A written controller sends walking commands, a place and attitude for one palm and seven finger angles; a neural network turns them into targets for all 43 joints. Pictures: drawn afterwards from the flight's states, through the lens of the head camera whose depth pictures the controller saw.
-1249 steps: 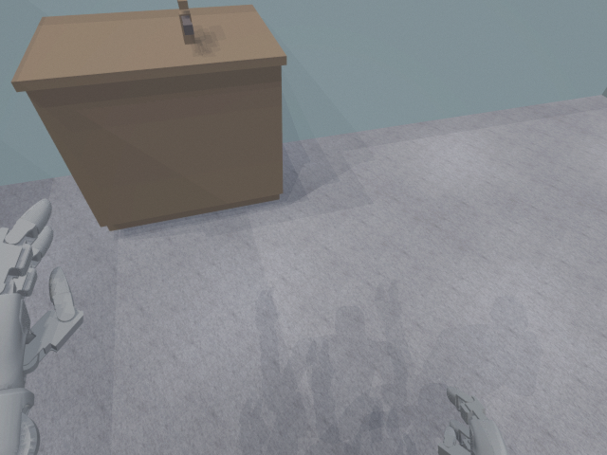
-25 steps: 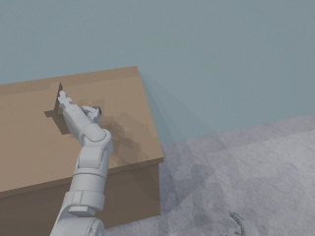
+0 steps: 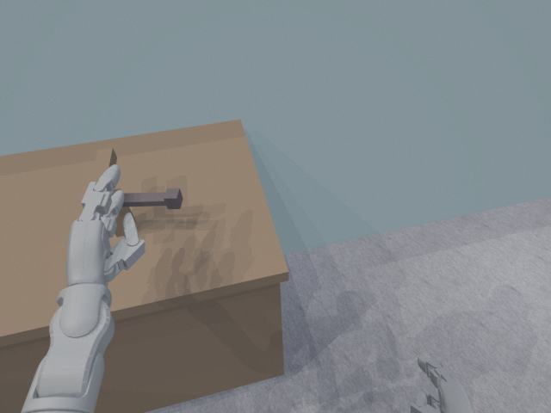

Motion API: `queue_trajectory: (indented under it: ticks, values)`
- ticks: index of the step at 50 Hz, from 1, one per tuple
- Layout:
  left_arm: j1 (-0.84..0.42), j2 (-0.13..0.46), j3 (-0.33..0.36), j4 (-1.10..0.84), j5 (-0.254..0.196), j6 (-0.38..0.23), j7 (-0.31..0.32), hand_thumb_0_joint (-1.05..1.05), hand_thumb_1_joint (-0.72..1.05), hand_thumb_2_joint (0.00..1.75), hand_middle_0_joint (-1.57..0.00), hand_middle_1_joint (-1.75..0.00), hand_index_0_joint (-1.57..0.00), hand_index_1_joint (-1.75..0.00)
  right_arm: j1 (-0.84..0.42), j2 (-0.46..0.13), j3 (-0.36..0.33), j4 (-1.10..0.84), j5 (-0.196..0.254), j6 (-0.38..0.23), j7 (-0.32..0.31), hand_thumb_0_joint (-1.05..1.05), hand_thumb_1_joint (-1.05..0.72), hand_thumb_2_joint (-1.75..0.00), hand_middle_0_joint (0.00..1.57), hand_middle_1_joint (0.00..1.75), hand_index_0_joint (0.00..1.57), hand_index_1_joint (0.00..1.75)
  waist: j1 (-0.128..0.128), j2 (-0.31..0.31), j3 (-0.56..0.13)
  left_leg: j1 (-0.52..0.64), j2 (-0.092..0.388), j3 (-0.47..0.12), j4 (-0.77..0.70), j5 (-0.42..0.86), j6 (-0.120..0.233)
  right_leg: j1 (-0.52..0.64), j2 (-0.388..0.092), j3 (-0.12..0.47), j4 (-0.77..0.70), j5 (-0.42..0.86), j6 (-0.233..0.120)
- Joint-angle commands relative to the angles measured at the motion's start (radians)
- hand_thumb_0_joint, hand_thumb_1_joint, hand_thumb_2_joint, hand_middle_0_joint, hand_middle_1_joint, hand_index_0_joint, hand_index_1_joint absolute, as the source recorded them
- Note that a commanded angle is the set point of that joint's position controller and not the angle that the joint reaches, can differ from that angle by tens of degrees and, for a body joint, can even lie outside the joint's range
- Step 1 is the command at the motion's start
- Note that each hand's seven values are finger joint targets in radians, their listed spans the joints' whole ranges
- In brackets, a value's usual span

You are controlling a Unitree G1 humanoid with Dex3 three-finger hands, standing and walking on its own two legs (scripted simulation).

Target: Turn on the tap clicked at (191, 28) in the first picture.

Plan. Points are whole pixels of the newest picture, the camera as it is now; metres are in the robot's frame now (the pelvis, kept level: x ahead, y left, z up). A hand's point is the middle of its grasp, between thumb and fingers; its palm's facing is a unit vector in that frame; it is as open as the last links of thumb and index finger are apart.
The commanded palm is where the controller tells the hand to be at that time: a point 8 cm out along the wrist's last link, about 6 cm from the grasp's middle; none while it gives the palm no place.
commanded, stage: draw the hand back beside the body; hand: left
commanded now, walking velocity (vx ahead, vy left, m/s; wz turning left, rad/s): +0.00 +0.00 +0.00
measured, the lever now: (173, 198) +0.46 +0.25 +0.05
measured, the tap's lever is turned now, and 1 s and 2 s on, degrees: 77 77 77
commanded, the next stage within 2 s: step back with the hand held close in 0.92 s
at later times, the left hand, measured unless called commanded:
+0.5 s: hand (97, 273) +0.23 +0.24 +0.14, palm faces +0.36 -0.88 -0.32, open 7.5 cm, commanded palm +0.19 +0.28 +0.16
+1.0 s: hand (78, 285) +0.21 +0.25 +0.15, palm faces +0.40 -0.85 -0.34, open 7.4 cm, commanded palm +0.17 +0.29 +0.17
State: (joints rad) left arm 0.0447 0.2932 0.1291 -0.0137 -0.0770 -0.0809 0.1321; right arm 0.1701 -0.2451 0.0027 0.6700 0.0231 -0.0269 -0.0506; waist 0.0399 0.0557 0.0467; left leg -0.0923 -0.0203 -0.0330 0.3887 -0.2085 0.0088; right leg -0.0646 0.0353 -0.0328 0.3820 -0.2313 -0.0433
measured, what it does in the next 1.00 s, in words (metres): stands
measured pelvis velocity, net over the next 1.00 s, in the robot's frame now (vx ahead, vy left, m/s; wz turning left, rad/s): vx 0.01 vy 0.01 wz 0.01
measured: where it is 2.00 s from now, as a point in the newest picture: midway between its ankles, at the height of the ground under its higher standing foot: outside the picture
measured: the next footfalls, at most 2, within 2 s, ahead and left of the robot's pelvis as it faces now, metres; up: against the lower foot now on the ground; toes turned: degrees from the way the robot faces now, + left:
none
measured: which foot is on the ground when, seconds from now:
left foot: down 0.00-1.00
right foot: down 0.00-1.00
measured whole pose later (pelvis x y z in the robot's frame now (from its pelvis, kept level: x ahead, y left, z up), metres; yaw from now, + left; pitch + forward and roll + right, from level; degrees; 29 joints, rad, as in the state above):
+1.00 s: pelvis +0.01 +0.01 +0.00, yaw +0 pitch -5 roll +0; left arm 0.43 0.32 0.25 -0.35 -0.08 -0.11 0.11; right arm 0.19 -0.22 0.00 0.65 0.01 -0.07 -0.04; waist 0.05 0.06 0.02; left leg -0.10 -0.03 -0.03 0.43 -0.24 0.02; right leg -0.06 0.03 -0.03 0.39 -0.25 -0.03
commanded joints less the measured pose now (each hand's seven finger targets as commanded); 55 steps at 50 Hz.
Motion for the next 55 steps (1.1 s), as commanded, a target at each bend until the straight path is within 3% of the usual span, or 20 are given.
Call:
queue_trajectory:
  ticks: [1,5,6,7,11,12,20,23,24,27,30,32,39,41,43,47,50,52,53,55]
  values:
    - [-0.187,0.198,0.124,-0.239,0.006,-0.093,0.002,0.00,0.90,0.90,-0.18,-0.24,-0.18,-0.24,-0.133,-0.087,-0.030,-0.166,-0.008,-0.063,-0.003,0.00,-0.90,-0.90,0.20,0.30,0.20,0.30,-0.006,0.002,-0.148,0.044,0.012,0.010,-0.073,0.075,0.025,0.003,-0.032,0.039,-0.098,0.103,0.014]
    - [-0.086,0.202,0.159,-0.296,-0.004,-0.096,-0.010,0.00,0.90,0.90,-0.18,-0.25,-0.18,-0.25,-0.137,-0.078,-0.032,-0.185,-0.012,-0.057,0.003,0.00,-0.90,-0.90,0.20,0.30,0.20,0.30,0.005,-0.050,-0.163,0.038,0.022,0.019,-0.064,0.153,0.028,0.042,-0.034,0.035,-0.086,0.202,0.015]
    - [-0.060,0.218,0.178,-0.311,-0.004,-0.094,-0.012,0.00,0.90,0.90,-0.18,-0.25,-0.18,-0.25,-0.133,-0.081,-0.034,-0.183,-0.011,-0.054,0.005,0.00,-0.90,-0.90,0.20,0.30,0.20,0.30,0.008,-0.012,-0.157,0.034,0.022,0.016,-0.068,0.157,0.021,0.047,-0.033,0.035,-0.089,0.198,0.013]
    - [-0.055,0.195,0.160,-0.318,-0.004,-0.094,-0.016,0.00,0.90,0.90,-0.19,-0.26,-0.19,-0.26,-0.133,-0.075,-0.030,-0.186,-0.011,-0.055,0.008,0.00,-0.90,-0.90,0.20,0.30,0.20,0.30,0.002,-0.032,-0.135,0.029,0.025,0.017,-0.067,0.158,0.022,0.033,-0.034,0.033,-0.089,0.201,0.014]
    - [-0.008,0.184,0.151,-0.378,-0.002,-0.091,-0.020,0.00,0.90,0.90,-0.19,-0.27,-0.19,-0.27,-0.132,-0.079,-0.034,-0.191,-0.011,-0.062,0.009,0.00,-0.90,-0.90,0.20,0.30,0.20,0.30,-0.001,-0.005,-0.120,0.039,0.029,0.013,-0.066,0.162,0.018,0.015,-0.032,0.029,-0.089,0.187,0.013]
    - [-0.001,0.180,0.149,-0.387,-0.002,-0.092,-0.019,0.00,0.90,0.90,-0.19,-0.27,-0.19,-0.27,-0.130,-0.078,-0.034,-0.191,-0.011,-0.066,0.009,0.00,-0.90,-0.90,0.20,0.30,0.20,0.30,-0.004,-0.028,-0.118,0.041,0.031,0.011,-0.063,0.157,0.020,0.007,-0.032,0.028,-0.087,0.185,0.014]
    - [0.130,0.200,0.192,-0.474,0.000,-0.098,-0.009,0.00,0.90,0.90,-0.20,-0.29,-0.20,-0.29,-0.125,-0.083,-0.044,-0.184,-0.016,-0.082,0.011,0.00,-0.90,-0.90,0.20,0.30,0.20,0.30,0.007,-0.029,-0.136,0.041,0.031,0.010,-0.035,0.209,0.023,0.017,-0.039,0.023,-0.067,0.234,0.015]
    - [0.164,0.197,0.196,-0.507,0.003,-0.100,-0.007,0.00,0.90,0.90,-0.20,-0.30,-0.20,-0.30,-0.121,-0.081,-0.044,-0.184,-0.015,-0.088,0.011,0.00,-0.90,-0.90,0.20,0.30,0.20,0.30,0.006,0.010,-0.116,0.033,0.033,0.003,-0.036,0.190,0.018,0.002,-0.039,0.021,-0.066,0.204,0.012]
    - [0.184,0.199,0.202,-0.501,0.001,-0.099,-0.007,0.00,0.90,0.90,-0.20,-0.30,-0.20,-0.30,-0.122,-0.082,-0.045,-0.183,-0.015,-0.088,0.011,0.00,-0.90,-0.90,0.20,0.30,0.20,0.30,0.007,-0.022,-0.106,0.025,0.035,0.000,-0.036,0.191,0.019,0.000,-0.037,0.019,-0.068,0.203,0.012]
    - [0.215,0.204,0.215,-0.536,0.000,-0.101,-0.006,0.00,0.90,0.90,-0.20,-0.30,-0.20,-0.30,-0.120,-0.082,-0.045,-0.187,-0.015,-0.092,0.010,0.00,-0.90,-0.90,0.20,0.30,0.20,0.30,0.007,0.004,-0.099,0.014,0.033,-0.001,-0.034,0.177,0.018,-0.005,-0.040,0.020,-0.065,0.190,0.012]
    - [0.262,0.210,0.234,-0.558,-0.002,-0.103,-0.005,0.00,0.90,0.90,-0.20,-0.30,-0.20,-0.30,-0.121,-0.081,-0.048,-0.189,-0.013,-0.095,0.010,0.00,-0.90,-0.90,0.20,0.30,0.20,0.30,0.011,-0.014,-0.103,0.010,0.036,0.000,-0.024,0.181,0.020,-0.005,-0.040,0.019,-0.062,0.196,0.013]
    - [0.291,0.210,0.241,-0.577,-0.003,-0.103,-0.005,0.00,0.90,0.90,-0.20,-0.30,-0.20,-0.30,-0.117,-0.079,-0.046,-0.191,-0.013,-0.098,0.010,0.00,-0.90,-0.90,0.20,0.30,0.20,0.30,0.010,0.024,-0.096,0.002,0.037,-0.002,-0.025,0.174,0.015,-0.008,-0.043,0.019,-0.061,0.186,0.012]
    - [0.255,0.203,0.229,-0.558,0.001,-0.097,0.000,0.00,0.90,0.90,-0.20,-0.30,-0.20,-0.30,-0.116,-0.084,-0.048,-0.186,-0.014,-0.101,0.003,0.00,-0.90,-0.90,0.20,0.30,0.20,0.30,0.005,-0.024,-0.092,0.004,0.036,-0.011,-0.017,0.162,0.019,-0.028,-0.041,0.013,-0.053,0.172,0.012]
    - [0.249,0.216,0.240,-0.560,0.003,-0.094,0.000,0.00,0.90,0.90,-0.20,-0.30,-0.20,-0.30,-0.115,-0.084,-0.045,-0.182,-0.015,-0.101,0.002,0.00,-0.90,-0.90,0.20,0.30,0.20,0.30,0.007,0.007,-0.096,0.008,0.033,-0.012,-0.021,0.160,0.017,-0.024,-0.041,0.015,-0.057,0.167,0.011]
    - [0.268,0.202,0.232,-0.553,0.000,-0.095,-0.001,0.00,0.90,0.90,-0.20,-0.30,-0.20,-0.30,-0.120,-0.081,-0.045,-0.185,-0.015,-0.101,0.001,0.00,-0.90,-0.90,0.20,0.30,0.20,0.30,0.009,-0.026,-0.098,0.004,0.033,-0.009,-0.016,0.162,0.021,-0.021,-0.042,0.014,-0.054,0.177,0.012]
    - [0.262,0.211,0.239,-0.561,0.001,-0.096,-0.001,0.00,0.90,0.90,-0.20,-0.30,-0.20,-0.30,-0.119,-0.078,-0.042,-0.186,-0.016,-0.101,0.002,0.00,-0.90,-0.90,0.20,0.30,0.20,0.30,0.010,0.017,-0.091,-0.008,0.030,-0.011,-0.020,0.145,0.017,-0.020,-0.044,0.016,-0.057,0.160,0.010]
    - [0.265,0.211,0.239,-0.573,-0.001,-0.098,-0.002,0.00,0.90,0.90,-0.20,-0.30,-0.20,-0.30,-0.122,-0.080,-0.044,-0.187,-0.015,-0.100,0.003,0.00,-0.90,-0.90,0.20,0.30,0.20,0.30,0.011,-0.004,-0.108,0.001,0.034,-0.009,-0.015,0.173,0.018,-0.012,-0.043,0.015,-0.051,0.187,0.010]
    - [0.237,0.220,0.243,-0.618,0.000,-0.103,-0.002,0.00,0.90,0.90,-0.20,-0.30,-0.20,-0.30,-0.119,-0.078,-0.041,-0.192,-0.016,-0.104,0.004,0.00,-0.90,-0.90,0.20,0.30,0.20,0.30,0.010,0.025,-0.109,0.000,0.033,-0.013,-0.020,0.175,0.013,-0.007,-0.044,0.012,-0.050,0.187,0.008]
    - [0.088,0.383,0.410,-0.711,0.001,-0.139,0.007,0.00,0.90,0.90,-0.20,-0.30,-0.20,-0.30,-0.126,-0.084,-0.033,-0.236,-0.009,-0.092,-0.005,0.00,-0.90,-0.90,0.20,0.30,0.20,0.30,0.002,0.013,-0.050,-0.062,0.061,-0.039,0.018,0.141,0.039,-0.069,-0.092,0.109,-0.085,0.287,0.019]
    - [0.301,0.234,0.306,-0.523,0.010,-0.131,-0.016,0.00,0.90,0.90,-0.20,-0.30,-0.20,-0.30,-0.106,-0.073,-0.035,-0.204,-0.017,-0.068,-0.010,0.00,-0.90,-0.90,0.20,0.30,0.20,0.30,-0.012,-0.091,-0.081,-0.042,0.064,-0.045,0.066,0.201,0.039,-0.091,-0.130,0.100,-0.066,0.391,0.023]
